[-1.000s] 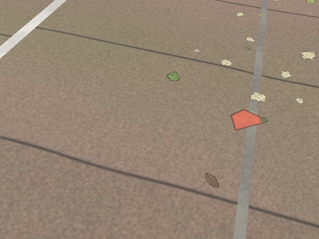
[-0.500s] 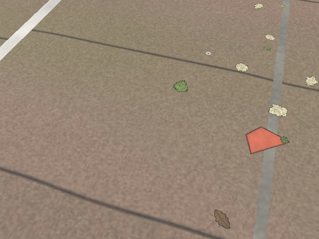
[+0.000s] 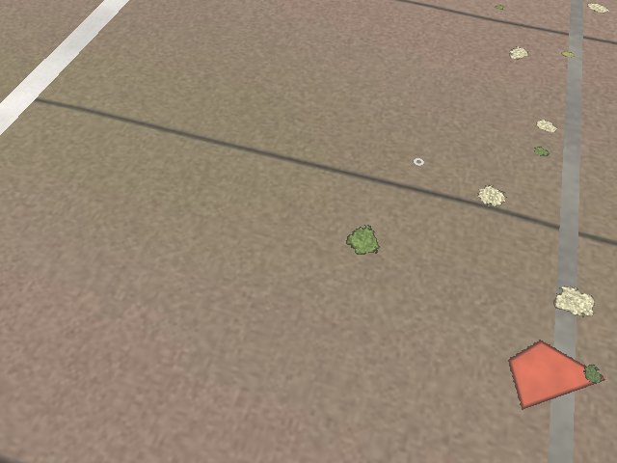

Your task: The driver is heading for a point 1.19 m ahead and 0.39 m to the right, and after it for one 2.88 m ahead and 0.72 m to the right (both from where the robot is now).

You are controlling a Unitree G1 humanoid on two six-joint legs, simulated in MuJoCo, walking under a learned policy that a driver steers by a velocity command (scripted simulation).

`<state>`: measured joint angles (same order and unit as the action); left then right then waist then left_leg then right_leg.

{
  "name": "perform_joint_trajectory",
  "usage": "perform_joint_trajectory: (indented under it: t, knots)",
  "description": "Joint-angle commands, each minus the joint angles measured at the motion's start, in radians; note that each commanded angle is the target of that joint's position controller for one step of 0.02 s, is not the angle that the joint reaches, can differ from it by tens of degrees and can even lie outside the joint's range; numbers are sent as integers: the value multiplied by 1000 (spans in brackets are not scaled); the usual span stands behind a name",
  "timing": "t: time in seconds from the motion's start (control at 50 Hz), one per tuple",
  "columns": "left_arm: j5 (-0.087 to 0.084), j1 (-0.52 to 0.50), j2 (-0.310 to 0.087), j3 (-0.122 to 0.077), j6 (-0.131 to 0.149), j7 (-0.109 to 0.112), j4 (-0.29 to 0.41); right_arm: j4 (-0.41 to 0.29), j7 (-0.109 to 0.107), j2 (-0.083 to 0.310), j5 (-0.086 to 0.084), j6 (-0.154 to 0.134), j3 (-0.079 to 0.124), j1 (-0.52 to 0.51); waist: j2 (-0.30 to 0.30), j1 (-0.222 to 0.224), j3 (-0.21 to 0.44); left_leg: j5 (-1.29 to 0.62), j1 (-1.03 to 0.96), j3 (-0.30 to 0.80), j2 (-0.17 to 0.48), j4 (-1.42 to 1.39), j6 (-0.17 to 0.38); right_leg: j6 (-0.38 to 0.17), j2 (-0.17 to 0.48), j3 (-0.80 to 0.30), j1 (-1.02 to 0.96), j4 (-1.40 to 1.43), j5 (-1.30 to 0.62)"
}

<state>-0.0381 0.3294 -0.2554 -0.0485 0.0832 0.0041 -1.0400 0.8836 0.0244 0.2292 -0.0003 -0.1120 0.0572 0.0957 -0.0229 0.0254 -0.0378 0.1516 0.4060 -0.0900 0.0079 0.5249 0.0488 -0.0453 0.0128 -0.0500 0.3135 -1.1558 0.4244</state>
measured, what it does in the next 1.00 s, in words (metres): walks ahead, turning right: right foot, then left foot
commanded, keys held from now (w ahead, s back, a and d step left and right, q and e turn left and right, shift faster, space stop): w+e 0.72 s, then w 0.28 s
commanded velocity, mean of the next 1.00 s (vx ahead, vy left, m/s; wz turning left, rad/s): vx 0.50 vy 0.00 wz -0.45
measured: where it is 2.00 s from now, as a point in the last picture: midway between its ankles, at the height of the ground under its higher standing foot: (471, 255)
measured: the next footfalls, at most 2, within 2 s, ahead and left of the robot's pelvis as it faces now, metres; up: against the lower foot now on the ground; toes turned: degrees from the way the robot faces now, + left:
right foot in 0.46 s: +0.39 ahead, -0.17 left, +0.00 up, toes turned -18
left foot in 0.94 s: +0.74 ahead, -0.10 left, +0.00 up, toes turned -29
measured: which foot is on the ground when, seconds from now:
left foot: down 0.00-0.46, up 0.48-0.92, down 0.94-1.00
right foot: up 0.00-0.44, down 0.46-0.96, up 0.98-1.00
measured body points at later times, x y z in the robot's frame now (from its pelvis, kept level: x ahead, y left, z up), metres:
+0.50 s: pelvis +0.27 -0.06 -0.02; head +0.31 -0.08 +0.43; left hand +0.52 +0.14 -0.12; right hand +0.21 -0.33 -0.16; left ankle +0.10 +0.10 -0.68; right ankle +0.35 -0.15 -0.73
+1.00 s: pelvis +0.57 -0.13 -0.01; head +0.59 -0.14 +0.44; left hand +0.72 +0.11 -0.14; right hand +0.64 -0.44 -0.09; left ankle +0.70 -0.08 -0.73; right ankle +0.36 -0.16 -0.69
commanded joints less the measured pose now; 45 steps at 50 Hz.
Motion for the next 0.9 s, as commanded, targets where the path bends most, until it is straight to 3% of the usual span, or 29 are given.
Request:
perform_joint_trajectory:
  t: [0.02, 0.06, 0.12, 0.18, 0.24, 0.34, 0.4, 0.42, 0.44, 0.46, 0.48, 0.5, 0.52, 0.54, 0.56, 0.58, 0.6, 0.64, 0.7, 0.76, 0.84, 0.9]
  knots:
    - [0, -26, -91, -34, 6, 12, 69, -2, -4, 84, 16, -14, 19, 94, 109, -42, 98, -56, -329, 301, 280, -316, 128, -15, 124, -62, 302, -60, -128]
    - [-4, 2, -43, -34, -22, 8, 64, 15, -5, 76, 18, -17, 20, 100, 109, -18, 68, -88, -265, 209, 258, -363, 128, -16, 134, -56, 265, -23, -159]
    - [4, -65, -39, -41, -44, 8, 101, 31, -23, 115, 21, -19, 32, 121, 84, -11, 17, -156, -254, 115, 263, -400, 134, -4, 139, -70, 355, 55, -260]
    - [13, -138, -38, -44, -40, -4, 134, 38, -40, 129, 23, -12, 36, 143, 77, -21, -7, -184, -286, 30, 251, -414, 120, 9, 127, -65, 407, 206, -402]
    - [19, -241, -23, -34, -35, -23, 173, 41, -52, 147, 16, -4, 40, 170, 63, -52, -35, -200, -310, -50, 242, -424, 102, 8, 115, 6, 390, 356, -495]
    - [16, -383, -11, -22, -35, -55, 255, 64, -57, 171, -2, 26, 52, 260, 53, -94, -76, -329, -491, -116, 290, -347, 93, -23, 89, 87, 445, 483, -411]
    - [11, -347, -51, -40, -38, -69, 284, 45, -62, 211, -14, 45, 64, 226, 107, -37, -16, -755, -532, -157, 299, -191, 67, -71, 10, 170, 295, 500, -268]
    - [7, -270, -82, -56, -40, -69, 275, 37, -65, 226, -17, 53, 67, 210, 129, 11, 31, -902, -528, -166, 295, -73, 57, -93, -31, 194, 190, 496, -219]
    - [4, -136, -129, -82, -40, -65, 247, 28, -65, 236, -22, 59, 67, 185, 128, 88, 103, -931, -480, -179, 270, 109, 33, -125, -71, 202, 3, 553, -250]
    - [6, 29, -205, -120, -45, -46, 206, 14, -66, 231, -17, 55, 63, 176, 73, 166, 190, -718, -286, -182, 230, 380, -14, -172, -51, 99, -293, 616, -287]
    - [2, 60, -310, -138, -49, -29, 192, -30, -52, 77, 28, 32, 22, 243, -201, 66, 252, 251, 149, -136, 59, 741, -73, -313, 205, -379, -620, 637, -279]
    - [21, 93, -293, -121, -34, -33, 224, -76, -35, 90, -16, -20, 11, 202, -170, 73, 415, 470, 343, 121, -59, 932, -76, -439, 339, -816, -761, 839, -104]
    - [32, 77, -217, -101, -23, -33, 220, -103, -24, 145, -57, -51, 24, 74, -84, 109, 299, 379, 458, 181, 2, 931, -44, -369, 310, -693, -711, 882, -152]
    - [24, 14, -166, -88, -12, -31, 229, -106, -24, 145, -55, -63, 21, 55, -31, 72, 203, 285, 450, 179, 52, 846, -22, -325, 268, -545, -572, 873, -223]
    - [20, -79, -126, -75, -7, -33, 253, -87, -33, 152, -27, -61, 29, 63, 35, 18, 138, 229, 368, 178, 92, 755, -27, -291, 224, -434, -402, 878, -323]
    - [24, -131, -98, -64, -5, -29, 272, -82, -36, 170, -9, -47, 41, 84, 32, -21, 115, 196, 281, 182, 116, 688, -38, -277, 193, -361, -283, 896, -407]
    - [29, -146, -96, -60, -5, -24, 281, -84, -35, 169, -3, -31, 45, 96, 27, -43, 103, 180, 226, 181, 125, 647, -50, -272, 177, -333, -212, 916, -441]
    - [24, -125, -130, -66, -2, -11, 282, -102, -38, 141, 8, -10, 41, 77, 28, -54, 75, 148, 203, 156, 123, 541, -82, -272, 158, -279, -127, 938, -519]
    - [19, -73, -171, -77, -5, 8, 278, -146, -40, 110, 17, 0, 28, -43, 0, -19, 40, -44, 199, 129, 86, 308, -110, -236, 101, -201, -64, 943, -531]
    - [16, -25, -156, -73, -13, 12, 268, -168, -26, 83, 6, -6, 13, -132, -47, 32, 33, -248, 125, 106, 35, 83, -103, -185, 62, -155, -49, 927, -443]
    - [16, 52, -137, -64, -15, 9, 232, -198, -4, 113, -5, -20, 13, -199, -68, 68, 22, -255, 136, 122, 28, -14, -66, -171, 127, -222, -177, 866, -392]
    - [24, 61, -155, -68, -25, 16, 227, -201, 5, 148, -5, -33, 22, -166, -97, 37, 22, -120, 114, 111, 15, -50, -18, -151, 177, -274, -283, 789, -512]
Velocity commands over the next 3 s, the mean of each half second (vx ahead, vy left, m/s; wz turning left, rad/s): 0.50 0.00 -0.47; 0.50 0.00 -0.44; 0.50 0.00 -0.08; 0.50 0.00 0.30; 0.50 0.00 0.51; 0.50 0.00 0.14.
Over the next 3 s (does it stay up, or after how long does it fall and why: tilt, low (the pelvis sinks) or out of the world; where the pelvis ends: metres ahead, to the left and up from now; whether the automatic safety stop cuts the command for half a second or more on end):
stays up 1.57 -0.48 0.00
